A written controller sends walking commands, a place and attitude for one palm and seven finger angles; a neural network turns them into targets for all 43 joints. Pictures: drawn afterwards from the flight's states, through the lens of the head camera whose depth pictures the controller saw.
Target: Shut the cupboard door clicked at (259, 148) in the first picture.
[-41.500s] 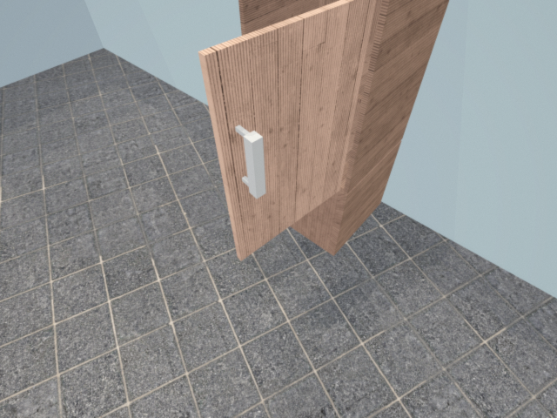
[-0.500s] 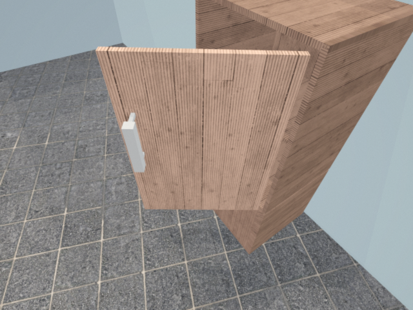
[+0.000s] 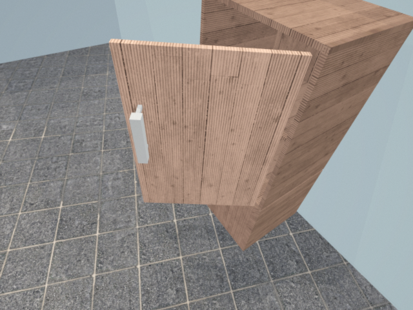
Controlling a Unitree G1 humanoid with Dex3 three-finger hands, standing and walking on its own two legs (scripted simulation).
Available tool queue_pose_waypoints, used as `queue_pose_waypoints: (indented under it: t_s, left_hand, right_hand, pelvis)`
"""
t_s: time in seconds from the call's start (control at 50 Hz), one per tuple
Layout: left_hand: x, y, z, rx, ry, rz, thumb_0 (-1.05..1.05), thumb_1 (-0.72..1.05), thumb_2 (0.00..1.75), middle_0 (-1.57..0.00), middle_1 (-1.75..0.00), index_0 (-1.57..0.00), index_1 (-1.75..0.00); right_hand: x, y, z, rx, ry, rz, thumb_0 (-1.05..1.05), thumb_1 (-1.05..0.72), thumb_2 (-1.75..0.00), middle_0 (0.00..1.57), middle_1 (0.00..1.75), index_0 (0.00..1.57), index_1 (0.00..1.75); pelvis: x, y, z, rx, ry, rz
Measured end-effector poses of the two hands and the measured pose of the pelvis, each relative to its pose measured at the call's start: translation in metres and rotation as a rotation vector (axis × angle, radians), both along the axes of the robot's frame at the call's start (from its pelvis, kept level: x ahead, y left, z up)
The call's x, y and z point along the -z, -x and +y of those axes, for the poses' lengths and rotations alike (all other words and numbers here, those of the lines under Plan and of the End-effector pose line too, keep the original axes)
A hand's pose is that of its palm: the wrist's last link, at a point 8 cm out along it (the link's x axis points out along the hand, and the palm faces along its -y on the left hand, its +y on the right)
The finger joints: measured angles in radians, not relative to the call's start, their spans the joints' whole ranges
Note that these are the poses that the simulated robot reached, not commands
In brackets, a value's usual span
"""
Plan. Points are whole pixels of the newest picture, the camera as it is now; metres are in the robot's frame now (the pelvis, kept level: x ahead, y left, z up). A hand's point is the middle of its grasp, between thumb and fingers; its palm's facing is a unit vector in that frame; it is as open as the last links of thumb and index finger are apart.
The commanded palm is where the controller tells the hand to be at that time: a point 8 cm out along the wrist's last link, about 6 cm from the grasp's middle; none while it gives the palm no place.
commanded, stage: come to a stop and stand still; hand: left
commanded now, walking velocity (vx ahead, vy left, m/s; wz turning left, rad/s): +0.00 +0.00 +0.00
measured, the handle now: (141, 134) +0.52 +0.19 +0.03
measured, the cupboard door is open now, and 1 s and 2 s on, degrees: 55 55 55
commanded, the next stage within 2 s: look again from close up in 0.66 s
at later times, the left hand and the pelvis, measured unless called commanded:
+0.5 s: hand out of the picture -0.04 +0.21 -0.18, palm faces +0.01 -0.99 -0.17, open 7.4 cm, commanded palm none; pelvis +0.00 +0.04 +0.00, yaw +0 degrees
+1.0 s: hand out of the picture -0.04 +0.19 -0.17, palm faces +0.01 -0.99 -0.16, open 7.4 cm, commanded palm none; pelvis +0.00 +0.03 +0.01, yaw -1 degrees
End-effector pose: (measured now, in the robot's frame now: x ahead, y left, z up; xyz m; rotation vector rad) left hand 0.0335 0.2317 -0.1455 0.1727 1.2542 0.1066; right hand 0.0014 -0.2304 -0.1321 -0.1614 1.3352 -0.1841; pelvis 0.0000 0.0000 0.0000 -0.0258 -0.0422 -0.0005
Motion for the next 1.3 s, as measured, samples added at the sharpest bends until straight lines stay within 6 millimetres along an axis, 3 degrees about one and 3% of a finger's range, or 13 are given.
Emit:
queue_pose_waypoints:
  t_s: [0.26,0.62,0.82,1.3]
  left_hand:
    - [0.007,0.054,0.009,-0.039,0.042,0.139,0.01,0.91,0.90,-0.20,-0.30,-0.20,-0.30]
    - [-0.002,0.088,0.031,-0.070,0.009,0.217,0.01,0.91,0.90,-0.20,-0.30,-0.20,-0.30]
    - [-0.004,0.088,0.023,-0.065,0.011,0.219,0.00,0.91,0.90,-0.20,-0.30,-0.20,-0.30]
    - [-0.001,0.057,-0.004,-0.047,0.046,0.182,0.00,0.91,0.90,-0.20,-0.30,-0.20,-0.30]
  right_hand:
    - [-0.002,0.001,0.031,0.014,-0.003,0.015,0.01,-0.92,-0.89,0.20,0.30,0.20,0.30]
    - [0.001,-0.009,0.044,0.019,-0.011,-0.003,0.00,-0.92,-0.89,0.20,0.30,0.20,0.30]
    - [0.002,-0.001,0.043,0.035,-0.026,0.010,0.00,-0.92,-0.89,0.20,0.30,0.20,0.30]
    - [0.004,0.027,0.048,0.077,-0.062,0.102,0.00,-0.91,-0.90,0.20,0.30,0.20,0.30]
  pelvis:
    - [-0.003,0.002,0.025,0.006,0.005,0.011]
    - [-0.005,0.004,0.044,0.014,-0.010,0.014]
    - [-0.006,0.003,0.039,0.020,-0.015,0.012]
    - [-0.007,-0.007,0.024,0.021,-0.013,0.023]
